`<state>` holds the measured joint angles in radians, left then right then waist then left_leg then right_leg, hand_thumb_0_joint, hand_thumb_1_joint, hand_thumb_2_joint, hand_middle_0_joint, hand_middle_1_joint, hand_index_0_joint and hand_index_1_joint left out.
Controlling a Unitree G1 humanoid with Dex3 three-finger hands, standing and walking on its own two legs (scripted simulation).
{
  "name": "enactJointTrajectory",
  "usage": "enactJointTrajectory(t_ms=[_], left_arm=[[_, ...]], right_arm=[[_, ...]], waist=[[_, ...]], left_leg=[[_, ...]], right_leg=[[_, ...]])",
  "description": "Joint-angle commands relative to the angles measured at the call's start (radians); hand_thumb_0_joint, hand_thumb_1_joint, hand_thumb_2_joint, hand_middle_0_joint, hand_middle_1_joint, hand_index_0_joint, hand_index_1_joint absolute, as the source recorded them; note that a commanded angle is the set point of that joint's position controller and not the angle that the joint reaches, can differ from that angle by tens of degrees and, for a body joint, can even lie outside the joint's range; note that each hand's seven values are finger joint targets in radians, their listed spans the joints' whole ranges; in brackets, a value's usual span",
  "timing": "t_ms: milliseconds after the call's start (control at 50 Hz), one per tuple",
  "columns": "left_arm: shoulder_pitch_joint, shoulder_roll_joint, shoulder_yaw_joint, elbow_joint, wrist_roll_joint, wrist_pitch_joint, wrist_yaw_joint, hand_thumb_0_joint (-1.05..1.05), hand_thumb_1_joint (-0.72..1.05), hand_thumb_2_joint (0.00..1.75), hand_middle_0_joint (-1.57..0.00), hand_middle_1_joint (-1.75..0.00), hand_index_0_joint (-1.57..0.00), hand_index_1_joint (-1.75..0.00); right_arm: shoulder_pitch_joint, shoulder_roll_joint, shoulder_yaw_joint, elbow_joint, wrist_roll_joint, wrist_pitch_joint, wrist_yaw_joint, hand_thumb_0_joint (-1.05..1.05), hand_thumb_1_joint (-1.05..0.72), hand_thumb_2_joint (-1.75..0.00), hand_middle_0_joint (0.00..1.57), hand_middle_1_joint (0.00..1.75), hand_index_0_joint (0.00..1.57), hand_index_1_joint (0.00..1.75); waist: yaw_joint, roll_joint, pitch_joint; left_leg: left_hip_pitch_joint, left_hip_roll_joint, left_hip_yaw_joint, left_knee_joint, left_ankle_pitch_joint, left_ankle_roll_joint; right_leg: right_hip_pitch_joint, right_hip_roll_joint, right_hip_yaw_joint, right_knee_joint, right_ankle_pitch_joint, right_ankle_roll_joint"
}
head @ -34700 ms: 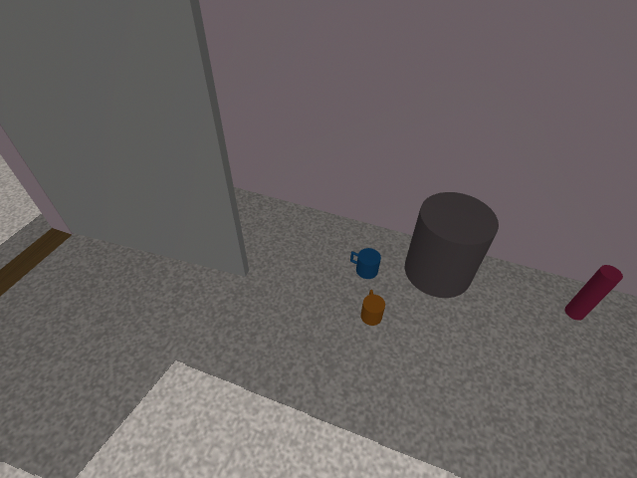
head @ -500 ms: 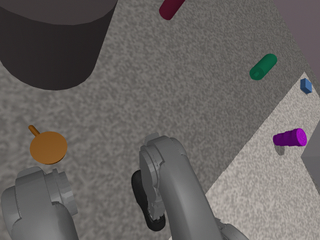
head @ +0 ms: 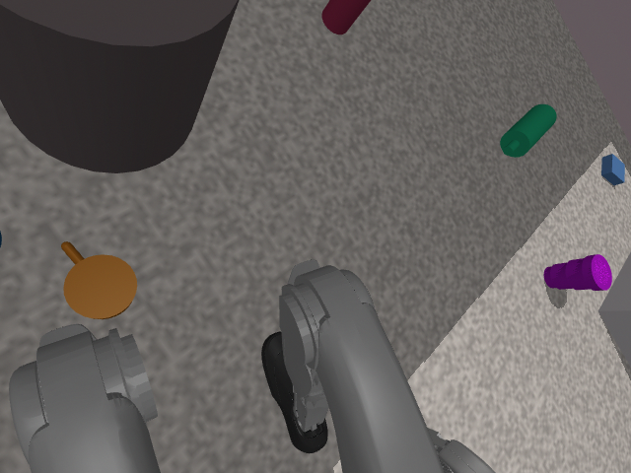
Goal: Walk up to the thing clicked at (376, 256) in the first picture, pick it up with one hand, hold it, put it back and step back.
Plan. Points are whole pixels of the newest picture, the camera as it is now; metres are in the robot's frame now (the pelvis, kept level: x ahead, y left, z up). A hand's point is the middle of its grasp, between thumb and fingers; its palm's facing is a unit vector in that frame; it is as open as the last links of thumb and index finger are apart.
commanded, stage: withdraw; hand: left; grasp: from above
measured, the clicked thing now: out of the picture +0.44 +0.33 -0.26
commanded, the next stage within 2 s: home in 1.04 s
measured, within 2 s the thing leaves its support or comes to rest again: rests again in 0.26 s
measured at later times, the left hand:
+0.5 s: hand out of the picture +0.45 +0.36 -0.11, palm faces -0.26 -0.05 -0.97, open 14.2 cm
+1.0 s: hand out of the picture +0.41 +0.34 -0.13, palm faces -0.45 -0.10 -0.89, open 14.1 cm
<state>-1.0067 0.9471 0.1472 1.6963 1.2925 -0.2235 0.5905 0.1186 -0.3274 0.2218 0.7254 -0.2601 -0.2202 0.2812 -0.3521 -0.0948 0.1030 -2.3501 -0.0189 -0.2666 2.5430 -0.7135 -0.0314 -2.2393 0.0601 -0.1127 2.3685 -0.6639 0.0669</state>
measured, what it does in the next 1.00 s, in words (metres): stands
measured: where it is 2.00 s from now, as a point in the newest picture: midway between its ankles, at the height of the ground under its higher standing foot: (225, 453)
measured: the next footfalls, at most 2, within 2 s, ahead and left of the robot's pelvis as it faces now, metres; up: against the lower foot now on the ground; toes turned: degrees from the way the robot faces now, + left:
none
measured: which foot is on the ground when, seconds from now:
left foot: down 0.00-1.00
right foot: down 0.00-1.00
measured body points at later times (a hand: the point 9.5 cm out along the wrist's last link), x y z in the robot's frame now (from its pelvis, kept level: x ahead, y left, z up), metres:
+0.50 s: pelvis +0.01 +0.00 +0.03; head +0.22 +0.10 +0.41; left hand +0.46 +0.36 -0.06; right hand +0.09 -0.26 -0.07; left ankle +0.06 +0.13 -0.27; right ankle +0.12 -0.13 -0.27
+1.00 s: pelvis -0.01 -0.01 +0.03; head +0.21 +0.10 +0.41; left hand +0.43 +0.34 -0.07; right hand +0.08 -0.29 -0.05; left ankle +0.06 +0.13 -0.27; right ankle +0.12 -0.13 -0.27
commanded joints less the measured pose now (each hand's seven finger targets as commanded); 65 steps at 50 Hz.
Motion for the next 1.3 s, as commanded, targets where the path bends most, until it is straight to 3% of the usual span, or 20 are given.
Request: enactJointTrajectory(t_ms=[0,20,100,180,200,220,240,340,420,480,540,600,660,740,820,900,1020,1140,1180,1280], left_arm=[[-0.253,0.206,0.004,-0.112,-0.005,-0.013,0.043,0.0,-0.5,1.05,-0.08,-1.09,-0.08,-1.09],[-0.248,0.235,0.031,-0.096,-0.012,-0.015,0.05,0.0,-0.49,1.06,-0.08,-1.1,-0.08,-1.1],[-0.276,0.202,-0.016,-0.102,0.002,-0.012,0.052,0.0,-0.54,1.0,-0.06,-1.04,-0.07,-1.03],[-0.289,0.279,0.049,-0.172,0.005,0.001,0.062,0.0,-0.54,0.99,-0.06,-1.03,-0.07,-1.02],[-0.298,0.248,0.029,-0.2,0.006,0.006,0.057,0.0,-0.55,1.0,-0.06,-1.03,-0.07,-1.02],[-0.285,0.276,0.061,-0.246,-0.001,0.009,0.06,0.0,-0.55,1.0,-0.07,-1.03,-0.07,-1.02],[-0.286,0.238,0.032,-0.285,-0.007,0.015,0.05,0.0,-0.55,1.0,-0.07,-1.02,-0.07,-1.02],[-0.201,0.215,0.054,-0.561,-0.077,0.074,-0.006,0.0,-0.56,1.0,-0.07,-1.0,-0.07,-1.01],[-0.191,0.094,-0.015,-0.681,-0.123,0.15,-0.096,0.0,-0.55,1.01,-0.08,-0.99,-0.07,-1.0],[-0.167,0.001,-0.08,-0.582,-0.138,0.196,-0.21,0.0,-0.55,1.02,-0.08,-0.99,-0.07,-1.0],[-0.12,-0.138,-0.166,-0.507,-0.205,0.194,-0.337,0.0,-0.56,1.03,-0.07,-1.01,-0.06,-1.03],[-0.091,-0.119,-0.188,-0.472,-0.228,0.163,-0.444,0.0,-0.56,1.04,-0.08,-1.02,-0.07,-1.04],[-0.152,-0.053,-0.162,-0.51,-0.219,0.103,-0.488,0.0,-0.55,1.04,-0.08,-1.02,-0.07,-1.04],[-0.236,0.047,-0.112,-0.53,-0.176,-0.024,-0.472,0.0,-0.55,1.04,-0.09,-1.01,-0.07,-1.03],[-0.303,0.117,-0.066,-0.516,-0.083,-0.132,-0.355,0.0,-0.56,1.03,-0.07,-1.02,-0.07,-1.03],[-0.336,0.059,-0.08,-0.409,-0.007,-0.147,-0.223,0.0,-0.55,1.02,-0.07,-1.01,-0.06,-1.02],[-0.391,0.128,-0.012,-0.45,0.036,-0.068,-0.071,0.0,-0.54,1.0,-0.07,-1.01,-0.07,-1.01],[-0.377,0.165,0.033,-0.451,-0.017,0.069,-0.054,0.0,-0.5,0.97,-0.09,-1.0,-0.09,-0.99],[-0.342,0.148,0.02,-0.46,-0.046,0.104,-0.087,0.0,-0.34,0.84,-0.23,-0.84,-0.21,-0.83],[-0.189,0.066,0.0,-0.533,-0.187,0.167,-0.239,0.0,-0.13,0.77,-0.21,-0.52,-0.19,-0.54]], right_arm=[[0.182,-0.323,-0.101,0.0,0.005,0.001,-0.016,0.0,-0.9,-0.9,0.2,0.3,0.2,0.3],[0.186,-0.316,-0.094,0.009,0.007,0.004,-0.019,0.0,-0.9,-0.9,0.2,0.3,0.2,0.3],[0.163,-0.318,-0.095,-0.007,0.008,-0.001,-0.021,0.0,-0.91,-0.9,0.2,0.3,0.2,0.3],[0.183,-0.331,-0.107,-0.005,0.01,-0.005,-0.022,0.0,-0.91,-0.9,0.2,0.3,0.2,0.3],[0.172,-0.32,-0.108,-0.015,0.014,-0.01,-0.018,0.0,-0.91,-0.91,0.2,0.3,0.2,0.3],[0.174,-0.319,-0.115,-0.006,0.012,-0.006,-0.019,0.0,-0.91,-0.9,0.2,0.3,0.2,0.3],[0.159,-0.304,-0.118,-0.019,0.021,-0.007,-0.018,0.0,-0.91,-0.91,0.2,0.3,0.2,0.3],[0.168,-0.289,-0.201,-0.016,0.076,0.033,-0.022,0.0,-0.91,-0.91,0.2,0.3,0.2,0.3],[0.201,-0.257,-0.25,-0.005,0.139,0.089,-0.036,0.0,-0.91,-0.91,0.2,0.3,0.2,0.3],[0.246,-0.231,-0.264,0.004,0.158,0.136,-0.053,0.0,-0.91,-0.91,0.2,0.3,0.2,0.3],[0.244,-0.22,-0.269,-0.023,0.171,0.158,-0.072,0.0,-0.91,-0.91,0.2,0.3,0.2,0.3],[0.228,-0.221,-0.262,-0.055,0.184,0.18,-0.112,0.0,-0.91,-0.91,0.2,0.3,0.2,0.3],[0.22,-0.213,-0.247,-0.077,0.183,0.194,-0.144,0.0,-0.91,-0.91,0.2,0.3,0.2,0.3],[0.194,-0.199,-0.211,-0.083,0.171,0.2,-0.175,0.0,-0.91,-0.91,0.2,0.3,0.2,0.3],[0.169,-0.189,-0.182,-0.082,0.143,0.207,-0.177,0.0,-0.91,-0.9,0.2,0.3,0.2,0.3],[0.187,-0.207,-0.185,-0.06,0.117,0.209,-0.168,0.0,-0.9,-0.9,0.2,0.3,0.2,0.3],[0.216,-0.238,-0.219,-0.024,0.092,0.19,-0.167,0.0,-0.9,-0.9,0.2,0.3,0.2,0.3],[0.238,-0.235,-0.241,-0.018,0.106,0.164,-0.151,0.0,-0.9,-0.9,0.2,0.3,0.2,0.3],[0.255,-0.224,-0.238,-0.013,0.116,0.164,-0.148,0.0,-0.88,-0.9,0.2,0.3,0.2,0.3],[0.289,-0.204,-0.265,-0.018,0.157,0.172,-0.138,0.0,-0.89,-0.9,0.2,0.3,0.2,0.3]], waist=[[-0.037,0.503,-0.62],[-0.031,0.476,-0.62],[-0.039,0.495,-0.613],[-0.016,0.538,-0.663],[-0.015,0.56,-0.674],[0.006,0.588,-0.723],[0.014,0.606,-0.737],[0.123,0.696,-0.96],[0.129,0.625,-0.97],[0.102,0.447,-0.849],[0.079,0.288,-0.725],[0.093,0.182,-0.631],[0.1,0.135,-0.621],[0.119,0.186,-0.674],[0.124,0.317,-0.754],[0.082,0.423,-0.74],[0.086,0.564,-0.864],[0.108,0.551,-0.963],[0.118,0.513,-0.999],[0.165,0.45,-0.999]], left_leg=[[0.504,0.034,0.139,-0.279,0.209,0.034],[0.484,0.037,0.135,-0.279,0.188,0.037],[0.495,0.035,0.137,-0.281,0.178,0.035],[0.551,0.035,0.134,-0.29,0.215,0.028],[0.57,0.036,0.139,-0.284,0.229,0.025],[0.587,0.035,0.145,-0.298,0.231,0.024],[0.596,0.032,0.151,-0.305,0.22,0.022],[0.693,0.027,0.184,-0.369,0.261,0.017],[0.674,0.025,0.211,-0.429,0.269,0.031],[0.615,0.025,0.207,-0.458,0.256,0.05],[0.521,0.015,0.188,-0.489,0.172,0.065],[0.446,0.0,0.202,-0.514,0.105,0.074],[0.434,-0.006,0.221,-0.505,0.096,0.076],[0.453,-0.005,0.231,-0.461,0.111,0.071],[0.513,-0.003,0.231,-0.437,0.097,0.058],[0.588,-0.003,0.222,-0.441,0.123,0.04],[0.693,0.002,0.22,-0.44,0.166,0.029],[0.705,0.004,0.232,-0.443,0.198,0.039],[0.677,0.002,0.246,-0.438,0.221,0.051],[0.676,-0.002,0.239,-0.522,0.238,0.057]], right_leg=[[0.317,0.033,-0.145,-0.181,0.243,-0.09],[0.32,0.035,-0.147,-0.189,0.227,-0.089],[0.297,0.034,-0.145,-0.183,0.217,-0.091],[0.297,0.026,-0.147,-0.165,0.243,-0.09],[0.293,0.025,-0.143,-0.163,0.256,-0.091],[0.317,0.027,-0.14,-0.172,0.255,-0.094],[0.311,0.024,-0.133,-0.175,0.247,-0.097],[0.328,0.016,-0.092,-0.2,0.277,-0.11],[0.346,0.011,-0.057,-0.269,0.297,-0.11],[0.371,0.014,-0.044,-0.344,0.278,-0.103],[0.371,0.007,-0.037,-0.377,0.195,-0.105],[0.42,-0.002,-0.022,-0.436,0.115,-0.107],[0.456,-0.013,0.0,-0.464,0.089,-0.107],[0.433,-0.015,0.01,-0.427,0.095,-0.106],[0.385,-0.01,0.008,-0.369,0.082,-0.1],[0.295,-0.01,-0.034,-0.325,0.11,-0.109],[0.235,-0.02,-0.065,-0.26,0.162,-0.104],[0.263,-0.028,-0.045,-0.272,0.208,-0.108],[0.337,-0.019,-0.032,-0.304,0.232,-0.108],[0.445,-0.019,-0.024,-0.364,0.228,-0.106]])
